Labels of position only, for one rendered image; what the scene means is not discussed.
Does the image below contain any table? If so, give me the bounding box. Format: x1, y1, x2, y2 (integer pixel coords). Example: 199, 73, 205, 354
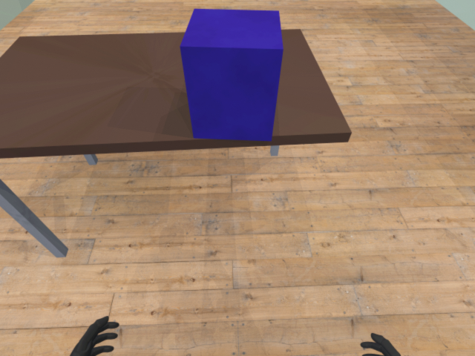
0, 29, 352, 257

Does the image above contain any robot right hand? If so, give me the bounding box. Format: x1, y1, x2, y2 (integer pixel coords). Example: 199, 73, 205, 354
361, 333, 401, 356

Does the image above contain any carton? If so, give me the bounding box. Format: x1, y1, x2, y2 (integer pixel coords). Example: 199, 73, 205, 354
180, 9, 284, 141

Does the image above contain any robot left hand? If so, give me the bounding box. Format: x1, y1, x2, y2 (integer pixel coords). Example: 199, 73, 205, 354
70, 316, 119, 356

